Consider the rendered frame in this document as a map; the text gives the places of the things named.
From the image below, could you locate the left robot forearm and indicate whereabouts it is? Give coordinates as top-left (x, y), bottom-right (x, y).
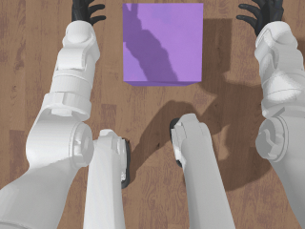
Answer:
top-left (26, 20), bottom-right (100, 161)

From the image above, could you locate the left robot hand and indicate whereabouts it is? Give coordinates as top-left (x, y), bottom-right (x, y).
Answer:
top-left (71, 0), bottom-right (107, 26)

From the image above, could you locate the right robot upper arm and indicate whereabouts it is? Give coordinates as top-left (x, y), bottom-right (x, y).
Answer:
top-left (255, 115), bottom-right (305, 229)

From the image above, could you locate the left robot upper arm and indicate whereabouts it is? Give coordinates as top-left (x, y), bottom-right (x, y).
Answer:
top-left (0, 120), bottom-right (94, 229)

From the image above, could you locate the right robot shin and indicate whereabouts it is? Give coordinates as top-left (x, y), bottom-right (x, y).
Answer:
top-left (175, 114), bottom-right (213, 161)

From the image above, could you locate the right robot hand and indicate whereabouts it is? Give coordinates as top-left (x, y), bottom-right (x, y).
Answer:
top-left (236, 0), bottom-right (284, 37)

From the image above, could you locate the right robot foot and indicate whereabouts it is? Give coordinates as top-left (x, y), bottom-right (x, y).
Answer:
top-left (169, 117), bottom-right (183, 168)

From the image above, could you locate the carton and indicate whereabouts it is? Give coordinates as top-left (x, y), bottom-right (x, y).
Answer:
top-left (122, 3), bottom-right (204, 87)

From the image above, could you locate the right robot forearm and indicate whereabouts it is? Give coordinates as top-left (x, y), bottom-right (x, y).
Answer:
top-left (254, 21), bottom-right (305, 118)

